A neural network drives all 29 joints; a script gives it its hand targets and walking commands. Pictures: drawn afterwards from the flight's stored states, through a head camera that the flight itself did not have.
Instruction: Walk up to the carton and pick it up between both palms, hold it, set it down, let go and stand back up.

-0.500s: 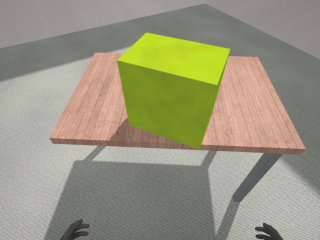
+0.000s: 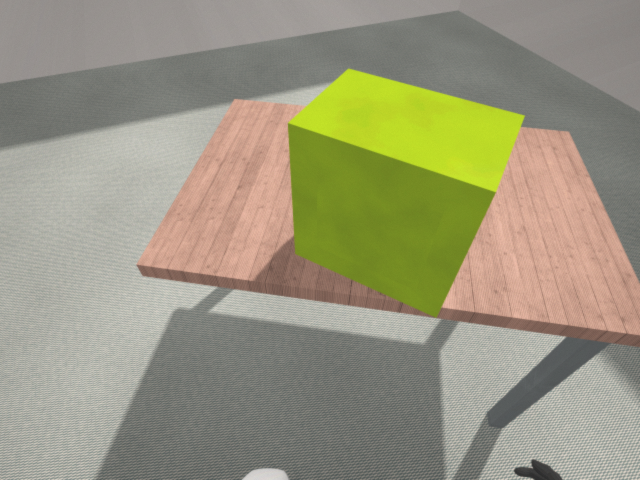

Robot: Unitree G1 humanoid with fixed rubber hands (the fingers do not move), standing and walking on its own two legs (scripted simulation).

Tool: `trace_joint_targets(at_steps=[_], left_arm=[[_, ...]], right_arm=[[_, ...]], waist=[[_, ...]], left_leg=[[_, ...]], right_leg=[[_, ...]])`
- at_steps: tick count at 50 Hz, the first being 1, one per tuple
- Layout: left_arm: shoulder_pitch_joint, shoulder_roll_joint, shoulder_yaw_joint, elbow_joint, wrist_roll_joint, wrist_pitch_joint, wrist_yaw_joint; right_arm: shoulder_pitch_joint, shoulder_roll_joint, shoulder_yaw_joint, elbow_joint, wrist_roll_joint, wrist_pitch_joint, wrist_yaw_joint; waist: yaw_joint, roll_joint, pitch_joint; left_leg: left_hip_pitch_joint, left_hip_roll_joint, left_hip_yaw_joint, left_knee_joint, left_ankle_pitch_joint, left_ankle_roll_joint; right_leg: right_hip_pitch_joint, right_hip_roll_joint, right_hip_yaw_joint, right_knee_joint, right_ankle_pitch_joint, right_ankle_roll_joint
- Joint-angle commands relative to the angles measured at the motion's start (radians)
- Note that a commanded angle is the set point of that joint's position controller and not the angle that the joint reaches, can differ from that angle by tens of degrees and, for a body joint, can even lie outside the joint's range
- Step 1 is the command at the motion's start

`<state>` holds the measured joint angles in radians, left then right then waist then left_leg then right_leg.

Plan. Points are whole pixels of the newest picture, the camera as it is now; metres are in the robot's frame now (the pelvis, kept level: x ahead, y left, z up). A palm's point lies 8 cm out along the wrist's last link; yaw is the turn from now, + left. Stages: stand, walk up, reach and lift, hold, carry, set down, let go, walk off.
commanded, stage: walk up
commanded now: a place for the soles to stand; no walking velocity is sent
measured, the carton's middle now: (393, 195) +0.54 -0.07 +0.03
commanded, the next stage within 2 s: none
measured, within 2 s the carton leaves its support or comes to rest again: neither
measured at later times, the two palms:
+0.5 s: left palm (200, 381) +0.25 +0.21 -0.10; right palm out of the picture +0.10 -0.29 -0.12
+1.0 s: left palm (191, 376) +0.26 +0.23 -0.10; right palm (571, 421) +0.23 -0.31 -0.08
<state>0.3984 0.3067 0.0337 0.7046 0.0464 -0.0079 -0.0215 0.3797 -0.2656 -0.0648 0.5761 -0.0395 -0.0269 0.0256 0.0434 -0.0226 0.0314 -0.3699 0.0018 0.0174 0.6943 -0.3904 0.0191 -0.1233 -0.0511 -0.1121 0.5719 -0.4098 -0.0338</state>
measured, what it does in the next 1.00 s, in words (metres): walks ahead: right foot, then left foot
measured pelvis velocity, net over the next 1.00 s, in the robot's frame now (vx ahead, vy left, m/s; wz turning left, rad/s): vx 0.14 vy -0.03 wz -0.09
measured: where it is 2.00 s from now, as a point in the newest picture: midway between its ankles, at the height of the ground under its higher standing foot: outside the picture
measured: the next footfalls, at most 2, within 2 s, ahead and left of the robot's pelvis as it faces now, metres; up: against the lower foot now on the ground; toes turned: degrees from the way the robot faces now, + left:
right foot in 0.46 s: +0.18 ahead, -0.15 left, +0.00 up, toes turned +0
left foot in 0.72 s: +0.19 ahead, +0.11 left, +0.00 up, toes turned +1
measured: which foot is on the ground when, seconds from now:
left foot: down 0.00-0.48, up 0.50-0.70, down 0.72-1.00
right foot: down 0.00-0.06, up 0.08-0.44, down 0.46-1.00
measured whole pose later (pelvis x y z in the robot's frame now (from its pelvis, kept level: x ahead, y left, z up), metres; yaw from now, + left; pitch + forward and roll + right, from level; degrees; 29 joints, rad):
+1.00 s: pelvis +0.14 -0.03 +0.00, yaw -5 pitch -2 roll +0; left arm 0.28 0.30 0.01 0.69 0.01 0.02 -0.02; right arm 0.32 -0.30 -0.02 0.61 0.00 -0.01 0.01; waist 0.02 -0.01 0.02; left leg -0.23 0.02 0.01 0.58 -0.33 -0.01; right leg -0.34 -0.02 -0.02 0.57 -0.20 0.00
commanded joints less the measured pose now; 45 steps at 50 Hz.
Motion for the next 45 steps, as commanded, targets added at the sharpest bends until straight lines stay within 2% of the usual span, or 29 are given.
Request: trace_joint_targets(at_steps=[1,2,3,4,5,6,9,13,14,16,17,18,20,22,23,24,25,26,27,29,30,33,35,36,37,38,39,42,45], left_arm=[[-0.098,0.125,0.029,-0.054,-0.019,-0.014,-0.006],[-0.065,0.058,0.005,-0.071,-0.019,-0.011,-0.012],[-0.044,0.042,0.010,-0.114,-0.009,0.002,-0.015],[-0.038,0.099,0.036,-0.115,0.008,0.029,-0.009],[-0.025,0.116,0.041,-0.107,0.009,0.041,-0.010],[-0.022,0.109,0.040,-0.109,0.001,0.035,-0.012],[0.075,0.087,0.045,-0.072,0.002,0.018,-0.025],[0.030,0.046,0.036,-0.089,-0.004,0.014,-0.037],[0.006,0.041,0.033,-0.098,-0.004,0.015,-0.035],[-0.041,0.023,0.023,-0.119,-0.003,0.008,-0.022],[-0.052,0.009,0.018,-0.126,-0.003,0.002,-0.016],[-0.052,0.008,0.018,-0.123,-0.002,-0.001,-0.012],[-0.051,0.023,0.025,-0.125,-0.005,-0.003,-0.001],[0.022,0.051,0.034,-0.105,-0.011,-0.014,0.010],[0.048,0.098,0.043,-0.099,-0.009,-0.019,0.018],[0.076,0.165,0.058,-0.106,0.002,-0.020,0.025],[0.059,0.188,0.060,-0.122,-0.024,-0.007,0.035],[0.013,0.171,0.059,-0.123,-0.038,0.004,0.042],[-0.034,0.149,0.050,-0.126,-0.043,0.013,0.046],[-0.120,0.128,0.035,-0.135,-0.037,0.022,0.051],[-0.146,0.120,0.034,-0.138,-0.031,0.025,0.048],[-0.166,0.119,0.033,-0.125,-0.031,0.034,0.038],[-0.190,0.125,0.031,-0.127,-0.039,0.041,0.031],[-0.180,0.114,0.026,-0.128,-0.048,0.038,0.025],[-0.151,0.079,0.015,-0.133,-0.059,0.035,0.017],[-0.125,0.065,0.020,-0.121,-0.058,0.038,0.014],[-0.121,0.069,0.025,-0.107,-0.045,0.039,0.011],[-0.136,0.100,0.023,-0.100,-0.030,0.008,0.009],[-0.138,0.117,0.019,-0.092,-0.031,0.001,0.010]], right_arm=[[0.142,-0.085,-0.061,-0.045,-0.008,-0.045,-0.007],[0.236,-0.148,-0.077,-0.023,-0.023,-0.044,-0.023],[0.285,-0.250,-0.091,-0.028,-0.035,-0.036,-0.043],[0.255,-0.258,-0.090,-0.011,-0.023,-0.019,-0.061],[0.194,-0.218,-0.072,-0.021,-0.019,-0.016,-0.071],[0.153,-0.199,-0.057,-0.025,-0.018,-0.020,-0.073],[0.048,-0.150,-0.031,-0.009,-0.017,-0.041,-0.060],[0.063,-0.148,-0.022,0.032,-0.010,-0.053,-0.050],[0.067,-0.145,-0.019,0.036,-0.012,-0.053,-0.051],[0.100,-0.140,-0.006,0.045,0.001,-0.045,-0.047],[0.102,-0.154,-0.006,0.046,0.005,-0.038,-0.042],[0.101,-0.172,-0.010,0.041,0.006,-0.032,-0.040],[0.100,-0.186,-0.004,0.029,0.012,-0.014,-0.039],[0.072,-0.178,0.012,0.015,0.017,0.001,-0.036],[0.110,-0.136,0.030,0.007,0.021,0.002,-0.033],[0.194,-0.082,0.052,-0.003,0.022,0.004,-0.029],[0.217,-0.091,0.046,0.009,0.019,0.034,-0.042],[0.165,-0.113,0.036,0.009,0.014,0.055,-0.052],[0.100,-0.125,0.028,-0.012,0.019,0.059,-0.053],[0.098,-0.114,0.020,-0.004,0.026,0.055,-0.048],[0.120,-0.106,0.018,0.005,0.026,0.050,-0.043],[0.132,-0.103,0.008,0.016,0.027,0.032,-0.037],[0.132,-0.104,0.001,0.010,0.023,0.021,-0.036],[0.111,-0.122,-0.003,-0.004,0.018,0.016,-0.037],[0.074,-0.167,-0.011,-0.019,0.015,0.013,-0.039],[-0.016,-0.226,-0.027,-0.027,0.029,0.013,-0.039],[-0.092,-0.217,-0.022,-0.031,0.037,0.013,-0.039],[-0.081,-0.155,0.008,-0.035,0.041,-0.002,-0.028],[-0.031,-0.149,0.012,-0.032,0.049,0.002,-0.020]], waist=[[-0.127,-0.032,-0.013],[-0.173,0.136,-0.085],[-0.180,0.252,-0.059],[-0.158,0.111,0.029],[-0.125,0.059,0.103],[-0.110,0.053,0.149],[-0.042,0.086,0.125],[-0.059,0.159,0.098],[-0.061,0.159,0.109],[-0.074,0.154,0.101],[-0.079,0.173,0.071],[-0.080,0.191,0.030],[-0.070,0.133,0.011],[-0.016,0.070,-0.018],[-0.006,-0.042,-0.057],[-0.008,-0.184,-0.146],[-0.011,-0.180,-0.156],[-0.002,-0.144,-0.095],[0.000,-0.115,-0.019],[-0.037,-0.129,0.037],[-0.048,-0.138,0.019],[-0.052,-0.152,-0.010],[-0.075,-0.102,-0.013],[-0.073,-0.046,-0.008],[-0.062,0.060,-0.009],[-0.024,0.148,0.037],[-0.001,0.149,0.101],[-0.006,0.099,0.022],[-0.033,0.118,-0.063]], left_leg=[[0.389,-0.041,0.029,-0.131,0.174,0.006],[0.519,0.095,-0.183,-0.215,-0.020,0.050],[0.480,0.362,-0.661,-0.438,-0.353,0.169],[0.331,0.442,-0.772,-0.501,-0.496,0.236],[0.268,0.412,-0.692,-0.490,-0.430,0.227],[0.237,0.370,-0.561,-0.470,-0.285,0.215],[0.116,0.252,-0.264,-0.491,-0.058,0.128],[0.139,0.223,-0.130,-0.470,0.109,0.173],[0.147,0.230,-0.111,-0.457,0.188,0.178],[0.154,0.198,-0.026,-0.376,0.488,0.158],[0.153,0.187,0.004,-0.332,0.554,0.156],[0.154,0.192,0.011,-0.300,0.559,0.157],[0.109,0.201,-0.004,-0.237,0.534,0.149],[0.066,0.175,0.011,-0.109,0.406,0.095],[0.003,0.147,0.034,0.013,0.309,0.046],[-0.061,0.066,0.078,0.217,-0.040,-0.008],[-0.038,0.026,0.032,0.321,-0.317,-0.040],[-0.043,0.038,-0.018,0.368,-0.315,-0.038],[-0.055,0.042,-0.038,0.366,-0.278,-0.038],[0.014,0.054,-0.048,0.271,-0.204,-0.039],[0.049,0.042,-0.027,0.213,-0.178,-0.045],[0.138,0.015,0.018,0.019,-0.030,-0.051],[0.222,0.007,0.009,-0.123,0.103,-0.027],[0.219,0.041,-0.065,-0.176,0.111,-0.003],[0.147,0.149,-0.231,-0.298,-0.087,0.043],[-0.076,0.241,-0.365,-0.405,-0.321,0.099],[-0.208,0.243,-0.336,-0.432,-0.307,0.117],[-0.078,0.142,-0.155,-0.308,0.080,0.032],[0.036,0.123,-0.136,-0.274,0.090,0.033]], right_leg=[[-0.348,-0.095,0.093,-0.027,-0.051,-0.075],[-0.460,-0.015,0.008,0.234,-0.089,-0.021],[-0.575,0.066,0.048,0.487,-0.241,0.025],[-0.564,0.019,0.164,0.604,-0.241,0.027],[-0.585,-0.002,0.195,0.662,-0.136,0.031],[-0.607,-0.012,0.201,0.652,-0.060,0.035],[-0.436,-0.026,0.194,0.550,0.094,0.053],[-0.433,-0.029,0.155,0.414,0.153,0.073],[-0.438,-0.032,0.148,0.372,0.170,0.077],[-0.367,-0.016,0.121,0.230,0.200,0.073],[-0.313,0.000,0.095,0.176,0.221,0.070],[-0.255,0.013,0.075,0.145,0.229,0.063],[-0.149,0.044,0.046,0.072,0.281,0.048],[-0.013,0.043,0.072,-0.069,0.410,0.020],[0.089,-0.032,0.170,-0.077,0.513,-0.019],[0.155,-0.234,0.446,-0.102,0.548,-0.133],[0.062,-0.337,0.594,-0.158,0.459,-0.247],[-0.050,-0.324,0.609,-0.205,0.284,-0.281],[-0.147,-0.270,0.541,-0.234,0.221,-0.262],[-0.276,-0.190,0.382,-0.242,0.170,-0.195],[-0.288,-0.161,0.343,-0.236,0.148,-0.178],[-0.305,-0.130,0.306,-0.195,0.056,-0.151],[-0.367,-0.126,0.289,-0.156,-0.030,-0.104],[-0.392,-0.120,0.284,-0.137,-0.062,-0.065],[-0.380,-0.077,0.236,-0.068,-0.120,-0.018],[-0.243,0.023,0.139,0.067,-0.056,0.024],[-0.129,0.023,0.152,0.110,0.054,0.022],[-0.071,-0.021,0.186,-0.041,0.278,0.004],[-0.091,-0.043,0.217,-0.054,0.247,-0.012]])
